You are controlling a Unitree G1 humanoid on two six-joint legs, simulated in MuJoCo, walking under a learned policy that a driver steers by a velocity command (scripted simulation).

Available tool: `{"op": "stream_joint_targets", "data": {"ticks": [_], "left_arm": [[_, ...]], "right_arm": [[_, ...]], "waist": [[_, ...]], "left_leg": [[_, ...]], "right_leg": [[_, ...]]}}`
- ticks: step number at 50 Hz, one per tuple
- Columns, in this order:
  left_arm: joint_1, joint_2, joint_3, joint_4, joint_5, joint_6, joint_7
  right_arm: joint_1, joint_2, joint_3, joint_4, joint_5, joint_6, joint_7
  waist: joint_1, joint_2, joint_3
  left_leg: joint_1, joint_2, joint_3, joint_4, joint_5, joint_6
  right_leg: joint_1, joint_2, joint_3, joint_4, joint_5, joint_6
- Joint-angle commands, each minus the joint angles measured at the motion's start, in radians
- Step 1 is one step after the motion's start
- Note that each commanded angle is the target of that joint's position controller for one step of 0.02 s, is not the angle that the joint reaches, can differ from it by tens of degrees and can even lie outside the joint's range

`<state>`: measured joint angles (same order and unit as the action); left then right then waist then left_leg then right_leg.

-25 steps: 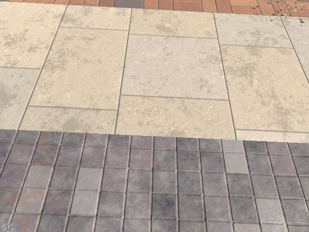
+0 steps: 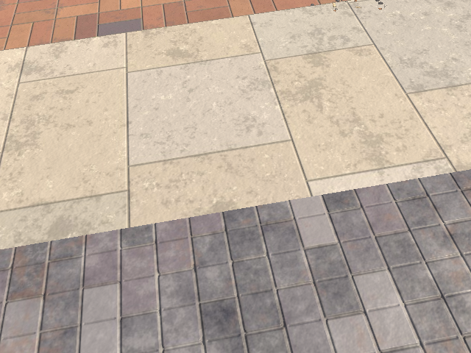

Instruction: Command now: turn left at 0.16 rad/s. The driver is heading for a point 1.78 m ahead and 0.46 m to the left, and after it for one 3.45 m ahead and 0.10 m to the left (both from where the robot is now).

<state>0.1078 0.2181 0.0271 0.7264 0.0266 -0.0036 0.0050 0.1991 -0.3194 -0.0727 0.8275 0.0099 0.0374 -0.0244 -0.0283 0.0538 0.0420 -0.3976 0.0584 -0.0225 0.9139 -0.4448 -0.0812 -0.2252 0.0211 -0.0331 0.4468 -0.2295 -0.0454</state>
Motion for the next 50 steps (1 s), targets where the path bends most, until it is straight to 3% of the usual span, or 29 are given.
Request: {"op": "stream_joint_targets", "data": {"ticks": [1, 4, 10, 13, 15, 16, 17, 18, 19, 20, 21, 22, 25, 33, 39, 41, 42, 43, 44, 45, 46, 48, 50], "left_arm": [[-0.042, 0.169, 0.046, -0.036, -0.003, -0.014, 0.019], [-0.016, 0.208, 0.063, -0.017, -0.012, 0.005, 0.031], [-0.049, 0.218, 0.077, -0.011, -0.016, 0.018, 0.034], [-0.070, 0.232, 0.084, -0.009, -0.031, 0.026, 0.036], [-0.048, 0.220, 0.085, 0.011, -0.049, 0.033, 0.037], [-0.011, 0.178, 0.078, 0.014, -0.029, 0.031, 0.031], [-0.103, 0.139, 0.062, -0.051, 0.008, 0.024, 0.032], [-0.156, 0.170, 0.072, -0.062, -0.007, 0.019, 0.036], [-0.134, 0.194, 0.081, -0.052, -0.030, 0.020, 0.034], [-0.101, 0.204, 0.088, -0.029, -0.033, 0.021, 0.037], [-0.089, 0.217, 0.094, -0.016, -0.024, 0.023, 0.044], [-0.075, 0.214, 0.095, -0.009, -0.019, 0.021, 0.045], [-0.048, 0.191, 0.091, -0.004, -0.029, 0.014, 0.041], [-0.082, 0.182, 0.084, -0.025, -0.033, -0.005, 0.034], [-0.031, 0.193, 0.080, -0.019, -0.040, -0.030, 0.009], [0.016, 0.183, 0.078, -0.007, -0.038, -0.038, -0.002], [0.033, 0.191, 0.078, -0.003, -0.029, -0.042, -0.004], [0.038, 0.247, 0.083, -0.016, -0.009, -0.042, 0.000], [0.005, 0.292, 0.085, -0.020, 0.008, -0.035, 0.004], [0.025, 0.233, 0.069, -0.012, 0.009, -0.039, 0.000], [0.013, 0.216, 0.061, -0.013, -0.002, -0.044, -0.001], [-0.022, 0.205, 0.054, -0.008, -0.025, -0.044, 0.002], [-0.031, 0.175, 0.038, 0.009, -0.026, -0.039, 0.003]], "right_arm": [[-0.011, -0.085, -0.017, -0.055, 0.008, -0.006, -0.006], [-0.041, -0.087, -0.016, -0.082, 0.012, 0.000, -0.007], [-0.029, -0.067, -0.013, -0.104, 0.012, 0.009, 0.011], [0.004, -0.064, -0.015, -0.106, 0.014, 0.011, 0.031], [0.065, -0.082, -0.026, -0.090, 0.008, 0.010, 0.037], [0.082, -0.172, -0.051, -0.097, 0.006, 0.008, 0.024], [0.085, -0.277, -0.069, -0.123, -0.010, -0.004, 0.017], [0.104, -0.242, -0.059, -0.135, -0.042, -0.029, 0.025], [0.049, -0.215, -0.051, -0.138, -0.037, -0.049, 0.027], [-0.011, -0.194, -0.049, -0.146, -0.014, -0.056, 0.021], [-0.046, -0.161, -0.038, -0.153, 0.005, -0.055, 0.014], [-0.053, -0.145, -0.029, -0.159, 0.009, -0.052, 0.006], [-0.021, -0.146, -0.028, -0.166, 0.001, -0.044, -0.003], [-0.021, -0.185, -0.040, -0.184, 0.001, -0.022, -0.009], [-0.066, -0.165, -0.029, -0.200, -0.001, -0.007, -0.002], [-0.092, -0.148, -0.018, -0.202, 0.009, 0.000, -0.007], [-0.079, -0.132, -0.011, -0.197, 0.010, -0.001, -0.010], [-0.032, -0.089, 0.003, -0.195, -0.013, -0.007, -0.009], [0.027, -0.082, 0.003, -0.189, -0.015, -0.015, -0.009], [0.006, -0.142, -0.012, -0.192, -0.020, -0.018, -0.013], [-0.009, -0.187, -0.031, -0.181, -0.007, -0.016, -0.015], [-0.014, -0.154, -0.032, -0.157, -0.003, 0.000, -0.020], [-0.012, -0.084, -0.011, -0.146, -0.006, 0.005, -0.015]], "waist": [[0.025, -0.193, -0.076], [0.054, -0.176, -0.062], [0.042, -0.167, -0.079], [0.011, -0.176, -0.107], [-0.021, -0.144, -0.114], [0.003, 0.057, -0.112], [-0.009, 0.275, -0.083], [-0.059, 0.135, -0.149], [-0.020, 0.080, -0.116], [0.011, 0.038, -0.087], [0.021, 0.031, -0.076], [0.030, 0.041, -0.084], [0.028, 0.043, -0.115], [-0.003, 0.092, -0.071], [0.000, 0.109, -0.123], [0.036, 0.100, -0.126], [0.046, 0.075, -0.121], [0.017, -0.065, -0.154], [-0.039, -0.254, -0.112], [-0.001, -0.265, -0.125], [0.010, -0.209, -0.099], [0.005, -0.179, -0.075], [-0.002, -0.185, -0.074]], "left_leg": [[0.003, 0.006, -0.015, -0.034, 0.034, -0.008], [-0.048, 0.012, 0.001, -0.037, -0.023, -0.006], [-0.010, 0.012, 0.048, -0.093, -0.036, 0.020], [0.077, -0.010, 0.087, -0.237, 0.049, 0.056], [0.219, -0.044, 0.090, -0.463, 0.266, 0.114], [0.354, 0.085, -0.127, -0.552, 0.552, 0.182], [0.416, 0.328, -0.487, -0.570, 0.863, 0.384], [0.389, 0.352, -0.508, -0.594, 0.799, 0.472], [0.374, 0.296, -0.411, -0.596, 0.719, 0.427], [0.362, 0.231, -0.337, -0.589, 0.635, 0.361], [0.361, 0.204, -0.311, -0.587, 0.621, 0.324], [0.340, 0.177, -0.284, -0.587, 0.662, 0.312], [0.366, 0.148, -0.264, -0.584, 0.696, 0.316], [0.308, 0.116, -0.368, -0.571, 0.483, 0.313], [0.296, 0.115, -0.434, -0.481, 0.669, 0.304], [0.276, 0.083, -0.437, -0.442, 0.647, 0.265], [0.236, 0.050, -0.424, -0.426, 0.550, 0.223], [0.165, -0.024, -0.340, -0.314, 0.343, 0.164], [0.021, -0.175, -0.206, -0.189, -0.082, 0.102], [-0.005, -0.146, -0.174, -0.022, -0.246, 0.051], [-0.026, -0.127, -0.175, 0.093, -0.212, 0.031], [-0.056, -0.111, -0.180, 0.141, -0.125, -0.002], [0.010, -0.085, -0.142, 0.030, -0.070, -0.021]], "right_leg": [[0.074, -0.248, 0.132, -0.132, 0.342, -0.168], [0.121, -0.310, 0.180, -0.134, 0.296, -0.206], [0.141, -0.348, 0.138, -0.111, 0.402, -0.212], [0.140, -0.343, 0.085, -0.050, 0.439, -0.174], [0.069, -0.287, 0.006, 0.067, 0.291, -0.078], [-0.109, -0.195, -0.098, 0.282, 0.056, 0.025], [-0.399, -0.014, -0.097, 0.518, -0.429, 0.115], [-0.417, -0.010, 0.064, 0.696, -0.495, 0.112], [-0.437, -0.034, 0.097, 0.739, -0.406, 0.098], [-0.449, -0.051, 0.103, 0.720, -0.308, 0.094], [-0.455, -0.061, 0.110, 0.692, -0.243, 0.098], [-0.418, -0.053, 0.107, 0.698, -0.189, 0.108], [-0.386, -0.028, 0.104, 0.660, -0.114, 0.129], [-0.306, -0.003, 0.131, 0.351, -0.101, 0.155], [-0.149, 0.007, 0.110, 0.190, -0.118, 0.126], [-0.041, 0.005, 0.091, -0.001, 0.021, 0.098], [0.045, -0.028, 0.113, -0.108, 0.180, 0.075], [0.152, -0.181, 0.262, -0.124, 0.375, 0.022], [0.177, -0.319, 0.422, -0.100, 0.622, -0.126], [0.117, -0.410, 0.514, -0.120, 0.569, -0.256], [0.105, -0.375, 0.472, -0.125, 0.493, -0.257], [0.109, -0.290, 0.365, -0.113, 0.382, -0.185], [0.082, -0.231, 0.288, -0.111, 0.396, -0.158]]}}
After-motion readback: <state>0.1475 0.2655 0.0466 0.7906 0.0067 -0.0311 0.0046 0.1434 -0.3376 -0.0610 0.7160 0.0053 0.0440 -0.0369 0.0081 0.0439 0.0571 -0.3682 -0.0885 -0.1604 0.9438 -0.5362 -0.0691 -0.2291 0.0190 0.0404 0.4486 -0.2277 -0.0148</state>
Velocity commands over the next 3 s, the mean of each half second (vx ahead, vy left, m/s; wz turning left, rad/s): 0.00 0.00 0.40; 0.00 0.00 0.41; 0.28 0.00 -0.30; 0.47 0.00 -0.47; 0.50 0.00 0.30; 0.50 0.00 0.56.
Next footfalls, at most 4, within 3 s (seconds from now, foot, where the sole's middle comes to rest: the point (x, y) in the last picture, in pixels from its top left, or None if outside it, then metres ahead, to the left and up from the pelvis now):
0.32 left None -0.01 0.13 -0.78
0.86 right None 0.11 -0.06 -0.78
1.14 left None -0.04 0.15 -0.78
1.56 right None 0.34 -0.03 -0.78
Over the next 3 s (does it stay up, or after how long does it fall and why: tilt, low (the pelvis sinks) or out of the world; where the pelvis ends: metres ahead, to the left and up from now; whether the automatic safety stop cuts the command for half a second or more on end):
stays up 0.94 0.15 -0.01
